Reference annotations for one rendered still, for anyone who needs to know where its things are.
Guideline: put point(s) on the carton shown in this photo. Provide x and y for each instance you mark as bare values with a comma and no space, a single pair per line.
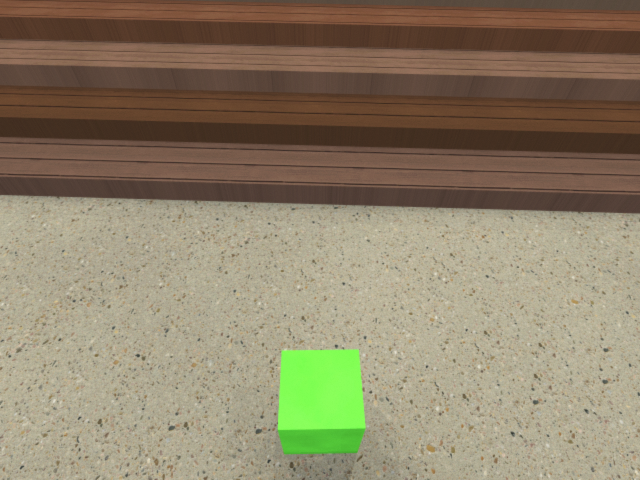
321,408

